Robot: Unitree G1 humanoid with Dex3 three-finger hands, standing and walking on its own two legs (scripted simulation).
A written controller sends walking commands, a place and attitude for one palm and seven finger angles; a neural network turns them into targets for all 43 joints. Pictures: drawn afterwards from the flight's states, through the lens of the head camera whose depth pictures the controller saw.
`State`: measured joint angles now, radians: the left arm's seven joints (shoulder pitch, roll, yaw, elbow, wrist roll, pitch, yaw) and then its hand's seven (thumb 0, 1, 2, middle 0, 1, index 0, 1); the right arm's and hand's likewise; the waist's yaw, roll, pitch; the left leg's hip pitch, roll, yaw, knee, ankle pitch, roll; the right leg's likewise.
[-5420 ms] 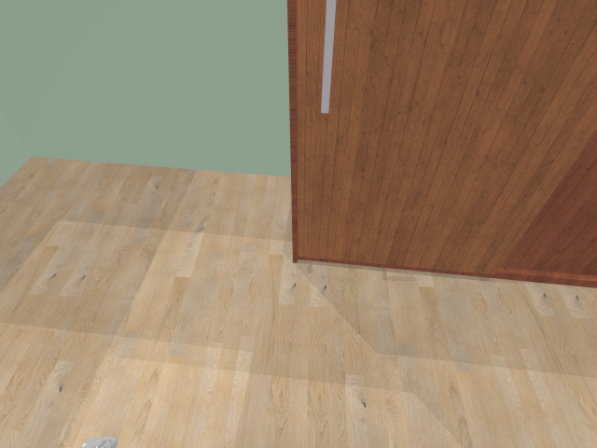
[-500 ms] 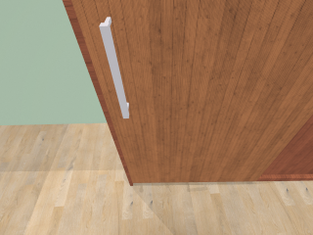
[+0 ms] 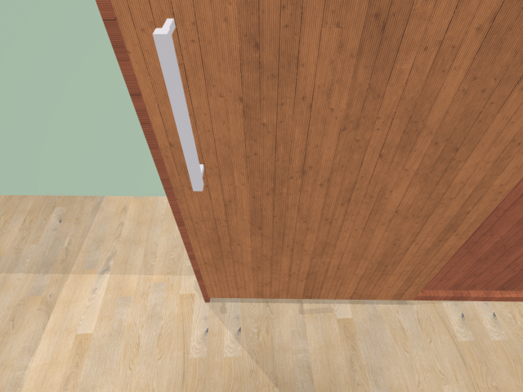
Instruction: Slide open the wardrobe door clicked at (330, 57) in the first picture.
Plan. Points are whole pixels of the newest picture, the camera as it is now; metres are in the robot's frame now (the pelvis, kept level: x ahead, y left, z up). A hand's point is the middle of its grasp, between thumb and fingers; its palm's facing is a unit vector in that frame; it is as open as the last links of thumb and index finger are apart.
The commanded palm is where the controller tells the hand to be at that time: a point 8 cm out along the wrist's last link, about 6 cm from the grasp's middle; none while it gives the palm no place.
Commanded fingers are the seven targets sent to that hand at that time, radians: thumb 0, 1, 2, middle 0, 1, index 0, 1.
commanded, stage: look again from close up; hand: left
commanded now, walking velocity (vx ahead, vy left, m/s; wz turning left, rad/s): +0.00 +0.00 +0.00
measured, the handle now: (186, 119) +0.52 +0.17 +0.14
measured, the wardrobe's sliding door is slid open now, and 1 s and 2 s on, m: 0.00 0.00 0.00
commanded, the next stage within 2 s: raise the hand with hooked fingers in 0.26 s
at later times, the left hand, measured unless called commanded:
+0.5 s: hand (132, 390) +0.14 +0.20 -0.06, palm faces +0.26 -0.96 -0.14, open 7.5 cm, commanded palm +0.10 +0.25 -0.05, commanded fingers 0.00 0.71 0.82 -0.21 -0.42 -0.21 -0.42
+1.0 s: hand (95, 357) +0.16 +0.24 +0.01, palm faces +0.05 -1.00 -0.06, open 9.9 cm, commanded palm +0.13 +0.29 +0.02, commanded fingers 0.00 0.13 0.57 -0.25 -0.80 -0.25 -0.80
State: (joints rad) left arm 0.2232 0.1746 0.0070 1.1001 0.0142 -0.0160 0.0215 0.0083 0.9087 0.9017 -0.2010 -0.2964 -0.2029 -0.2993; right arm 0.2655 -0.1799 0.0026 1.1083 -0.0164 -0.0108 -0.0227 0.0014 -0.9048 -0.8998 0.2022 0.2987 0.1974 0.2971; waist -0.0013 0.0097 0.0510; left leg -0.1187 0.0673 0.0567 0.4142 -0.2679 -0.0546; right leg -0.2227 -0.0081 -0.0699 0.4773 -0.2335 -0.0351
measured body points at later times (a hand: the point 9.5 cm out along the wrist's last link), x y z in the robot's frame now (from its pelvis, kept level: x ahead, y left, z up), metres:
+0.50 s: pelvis -0.02 +0.02 +0.00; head -0.01 +0.00 +0.45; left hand +0.12 +0.25 -0.05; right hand +0.05 -0.22 -0.14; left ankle -0.03 +0.15 -0.74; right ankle +0.02 -0.09 -0.74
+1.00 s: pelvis -0.04 +0.03 -0.07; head -0.01 +0.04 +0.38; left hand +0.15 +0.29 +0.01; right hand +0.18 -0.16 -0.13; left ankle -0.03 +0.15 -0.74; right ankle +0.02 -0.09 -0.74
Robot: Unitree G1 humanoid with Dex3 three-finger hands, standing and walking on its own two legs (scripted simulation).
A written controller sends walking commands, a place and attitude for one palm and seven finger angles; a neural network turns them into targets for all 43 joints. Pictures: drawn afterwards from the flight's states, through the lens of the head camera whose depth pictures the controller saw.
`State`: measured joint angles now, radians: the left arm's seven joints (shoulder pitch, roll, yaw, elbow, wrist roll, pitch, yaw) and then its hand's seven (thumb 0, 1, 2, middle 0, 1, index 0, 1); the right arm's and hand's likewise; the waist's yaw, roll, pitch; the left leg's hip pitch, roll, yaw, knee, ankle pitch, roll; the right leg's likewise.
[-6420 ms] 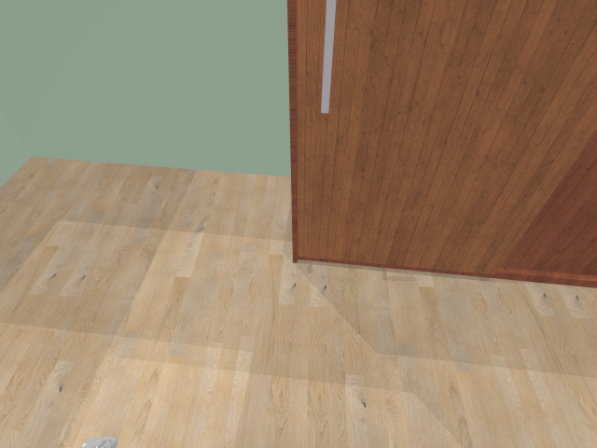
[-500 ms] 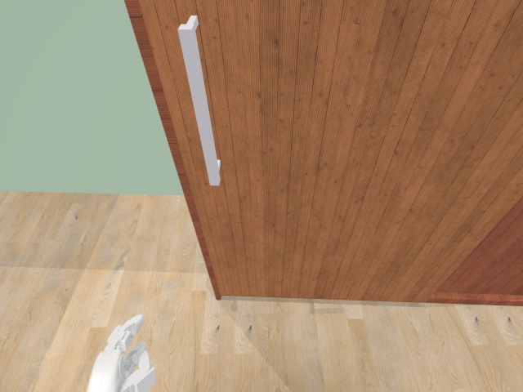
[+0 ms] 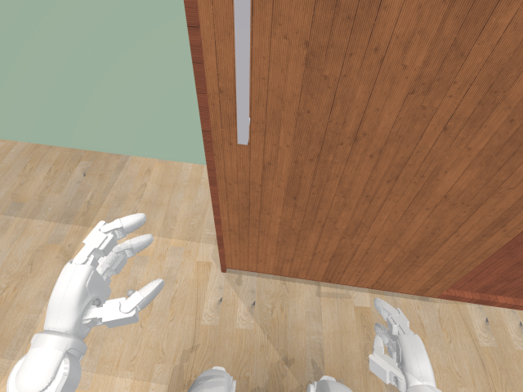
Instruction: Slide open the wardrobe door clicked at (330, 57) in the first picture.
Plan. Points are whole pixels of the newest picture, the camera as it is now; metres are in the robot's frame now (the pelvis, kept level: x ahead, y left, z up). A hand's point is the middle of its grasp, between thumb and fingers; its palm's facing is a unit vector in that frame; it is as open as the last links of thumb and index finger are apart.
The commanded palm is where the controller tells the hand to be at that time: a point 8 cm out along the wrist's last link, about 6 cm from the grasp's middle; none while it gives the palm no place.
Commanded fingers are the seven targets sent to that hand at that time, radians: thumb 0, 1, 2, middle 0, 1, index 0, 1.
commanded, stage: raise the hand with hooked fingers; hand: left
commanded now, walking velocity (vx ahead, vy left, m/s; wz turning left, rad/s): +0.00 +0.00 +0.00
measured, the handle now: (245, 58) +0.57 +0.10 +0.21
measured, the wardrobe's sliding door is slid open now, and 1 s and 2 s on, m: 0.00 0.00 0.00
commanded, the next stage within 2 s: move the hooked fingers beside the handle in 1.46 s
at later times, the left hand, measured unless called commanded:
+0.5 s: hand (94, 226) +0.27 +0.24 +0.14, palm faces +0.04 -1.00 -0.07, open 12.8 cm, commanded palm +0.24 +0.29 +0.16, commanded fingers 0.00 -0.45 0.32 -0.30 -1.17 -0.30 -1.17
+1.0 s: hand (61, 145) +0.32 +0.27 +0.23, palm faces +0.06 -1.00 -0.06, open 13.9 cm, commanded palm +0.28 +0.31 +0.22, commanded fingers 0.00 -0.50 0.30 -0.30 -1.20 -0.30 -1.20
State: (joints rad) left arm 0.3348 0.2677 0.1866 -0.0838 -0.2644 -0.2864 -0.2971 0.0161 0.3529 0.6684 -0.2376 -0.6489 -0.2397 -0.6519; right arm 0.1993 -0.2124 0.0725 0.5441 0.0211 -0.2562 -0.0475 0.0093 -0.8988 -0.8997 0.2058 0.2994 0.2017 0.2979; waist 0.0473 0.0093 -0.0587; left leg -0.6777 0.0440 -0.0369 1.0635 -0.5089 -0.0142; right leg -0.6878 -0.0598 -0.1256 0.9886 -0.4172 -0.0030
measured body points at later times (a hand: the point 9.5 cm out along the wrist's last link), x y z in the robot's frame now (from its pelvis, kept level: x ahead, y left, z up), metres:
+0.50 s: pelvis +0.03 +0.01 +0.04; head +0.03 +0.01 +0.49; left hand +0.26 +0.30 +0.15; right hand +0.20 -0.24 -0.02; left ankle +0.02 +0.12 -0.67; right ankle +0.05 -0.13 -0.67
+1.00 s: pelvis +0.03 -0.01 +0.06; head +0.01 -0.02 +0.51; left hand +0.31 +0.32 +0.23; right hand +0.21 -0.23 -0.01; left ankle +0.02 +0.12 -0.67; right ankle +0.05 -0.13 -0.67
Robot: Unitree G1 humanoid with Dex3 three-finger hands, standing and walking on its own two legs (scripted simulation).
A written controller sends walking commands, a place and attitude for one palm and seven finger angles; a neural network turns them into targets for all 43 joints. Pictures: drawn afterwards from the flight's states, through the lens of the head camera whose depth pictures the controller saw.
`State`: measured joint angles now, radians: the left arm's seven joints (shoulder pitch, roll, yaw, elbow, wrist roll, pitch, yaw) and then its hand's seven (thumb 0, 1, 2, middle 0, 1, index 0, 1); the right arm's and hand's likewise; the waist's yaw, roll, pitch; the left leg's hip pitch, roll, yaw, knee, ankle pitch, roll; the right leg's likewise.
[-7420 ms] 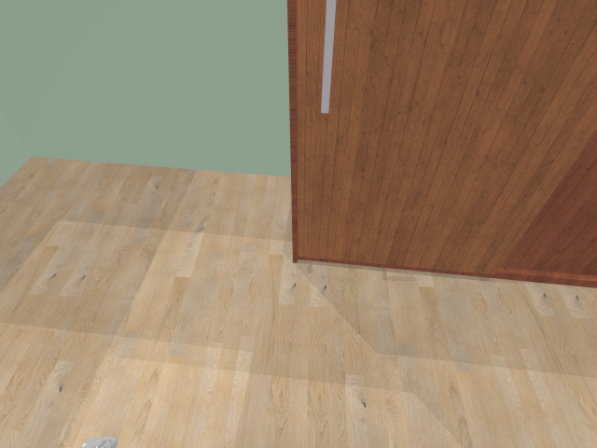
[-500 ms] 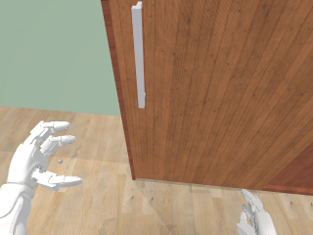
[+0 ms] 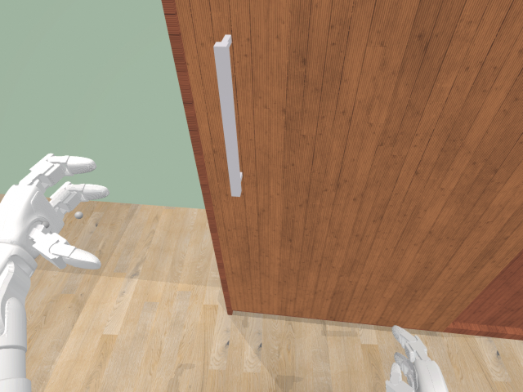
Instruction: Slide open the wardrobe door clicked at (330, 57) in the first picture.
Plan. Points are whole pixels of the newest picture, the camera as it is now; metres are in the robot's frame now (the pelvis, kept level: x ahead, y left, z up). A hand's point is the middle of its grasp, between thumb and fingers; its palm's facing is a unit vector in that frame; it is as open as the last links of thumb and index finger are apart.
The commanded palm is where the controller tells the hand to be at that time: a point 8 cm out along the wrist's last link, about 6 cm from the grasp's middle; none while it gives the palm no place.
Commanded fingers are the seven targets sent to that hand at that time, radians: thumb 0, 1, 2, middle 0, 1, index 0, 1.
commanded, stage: raise the hand with hooked fingers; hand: left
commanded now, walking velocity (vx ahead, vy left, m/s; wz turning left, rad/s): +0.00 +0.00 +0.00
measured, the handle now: (232, 126) +0.54 +0.12 +0.15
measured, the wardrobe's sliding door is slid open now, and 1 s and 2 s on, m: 0.00 0.00 0.00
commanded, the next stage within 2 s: move the hooked fingers beside the handle in 0.46 s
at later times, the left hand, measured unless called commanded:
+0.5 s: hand (87, 217) +0.28 +0.27 +0.16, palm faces +0.08 -1.00 -0.04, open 14.0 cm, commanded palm +0.24 +0.31 +0.16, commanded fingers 0.00 -0.50 0.30 -0.30 -1.20 -0.30 -1.20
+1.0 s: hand (119, 194) +0.33 +0.25 +0.16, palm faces +0.04 -1.00 -0.02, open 14.0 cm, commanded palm +0.30 +0.30 +0.16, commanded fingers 0.00 -0.50 0.30 -0.30 -1.20 -0.30 -1.20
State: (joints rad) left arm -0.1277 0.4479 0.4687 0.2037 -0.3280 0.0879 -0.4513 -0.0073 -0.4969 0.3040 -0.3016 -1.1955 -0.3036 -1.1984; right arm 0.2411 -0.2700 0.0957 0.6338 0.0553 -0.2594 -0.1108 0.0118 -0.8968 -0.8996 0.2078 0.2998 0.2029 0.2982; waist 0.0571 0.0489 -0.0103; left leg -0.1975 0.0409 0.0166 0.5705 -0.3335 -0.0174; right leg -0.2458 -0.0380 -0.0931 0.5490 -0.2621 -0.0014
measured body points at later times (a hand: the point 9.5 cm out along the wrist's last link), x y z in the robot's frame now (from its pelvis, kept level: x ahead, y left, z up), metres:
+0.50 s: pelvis +0.00 +0.00 +0.00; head -0.02 -0.02 +0.45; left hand +0.27 +0.33 +0.17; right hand +0.18 -0.23 -0.06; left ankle -0.02 +0.13 -0.73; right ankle +0.02 -0.12 -0.73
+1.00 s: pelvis -0.01 +0.00 +0.00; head -0.02 -0.01 +0.45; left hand +0.32 +0.30 +0.16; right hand +0.16 -0.24 -0.07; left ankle -0.02 +0.13 -0.73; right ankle +0.02 -0.12 -0.73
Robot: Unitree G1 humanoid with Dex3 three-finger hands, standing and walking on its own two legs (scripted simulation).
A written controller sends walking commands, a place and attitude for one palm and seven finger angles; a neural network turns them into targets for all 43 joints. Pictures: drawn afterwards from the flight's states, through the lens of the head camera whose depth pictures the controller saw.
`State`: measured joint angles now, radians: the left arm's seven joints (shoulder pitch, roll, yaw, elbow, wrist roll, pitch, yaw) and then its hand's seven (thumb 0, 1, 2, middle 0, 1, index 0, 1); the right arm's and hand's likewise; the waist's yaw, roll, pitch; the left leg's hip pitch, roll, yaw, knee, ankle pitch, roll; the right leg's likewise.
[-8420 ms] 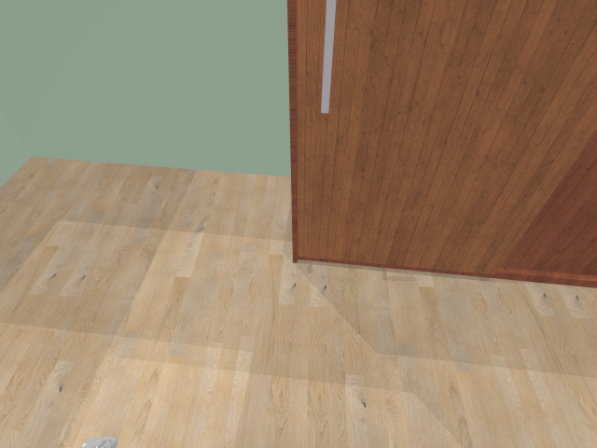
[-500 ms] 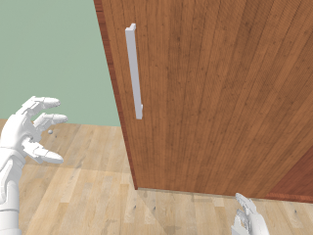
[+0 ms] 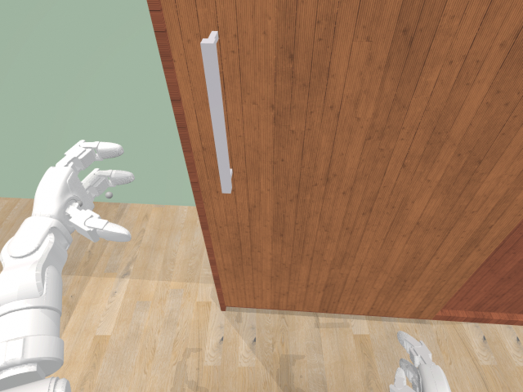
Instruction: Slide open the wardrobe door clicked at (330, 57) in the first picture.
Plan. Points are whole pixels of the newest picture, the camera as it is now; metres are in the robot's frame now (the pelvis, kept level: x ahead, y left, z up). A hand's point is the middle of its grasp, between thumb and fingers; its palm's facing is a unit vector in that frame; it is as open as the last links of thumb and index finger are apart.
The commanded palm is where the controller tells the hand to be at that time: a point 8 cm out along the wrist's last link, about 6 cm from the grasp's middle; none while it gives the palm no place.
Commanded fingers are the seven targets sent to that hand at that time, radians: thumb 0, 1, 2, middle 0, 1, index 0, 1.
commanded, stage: move the hooked fingers beside the handle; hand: left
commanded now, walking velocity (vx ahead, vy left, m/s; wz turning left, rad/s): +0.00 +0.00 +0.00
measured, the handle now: (221, 123) +0.54 +0.13 +0.14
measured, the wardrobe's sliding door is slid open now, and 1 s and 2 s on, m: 0.00 0.00 0.00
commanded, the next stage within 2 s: feel for the door with the fingertips in 1.96 s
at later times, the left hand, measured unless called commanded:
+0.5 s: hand (136, 170) +0.39 +0.23 +0.15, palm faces +0.03 -1.00 +0.00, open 14.0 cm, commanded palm +0.37 +0.28 +0.15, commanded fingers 0.00 -0.50 0.30 -0.30 -1.20 -0.30 -1.20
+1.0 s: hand (167, 148) +0.46 +0.21 +0.15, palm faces +0.01 -1.00 +0.00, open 14.0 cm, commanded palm +0.44 +0.26 +0.14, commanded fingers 0.00 -0.50 0.30 -0.30 -1.20 -0.30 -1.20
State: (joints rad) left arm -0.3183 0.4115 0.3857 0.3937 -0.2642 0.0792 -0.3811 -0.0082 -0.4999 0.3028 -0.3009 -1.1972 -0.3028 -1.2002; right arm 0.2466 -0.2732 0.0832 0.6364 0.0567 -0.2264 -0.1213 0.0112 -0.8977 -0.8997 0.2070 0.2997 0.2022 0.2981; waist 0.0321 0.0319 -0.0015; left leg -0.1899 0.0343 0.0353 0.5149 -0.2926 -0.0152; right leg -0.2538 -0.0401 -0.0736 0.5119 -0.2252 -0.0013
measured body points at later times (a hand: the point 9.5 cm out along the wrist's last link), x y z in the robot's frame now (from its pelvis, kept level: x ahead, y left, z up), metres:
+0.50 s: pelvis +0.00 +0.00 +0.00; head +0.01 -0.01 +0.45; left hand +0.38 +0.29 +0.16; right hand +0.13 -0.26 -0.10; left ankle -0.01 +0.13 -0.74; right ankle +0.03 -0.12 -0.74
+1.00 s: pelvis +0.00 +0.00 -0.01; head +0.04 +0.00 +0.44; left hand +0.45 +0.26 +0.15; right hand +0.07 -0.26 -0.12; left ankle -0.01 +0.13 -0.74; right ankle +0.03 -0.12 -0.74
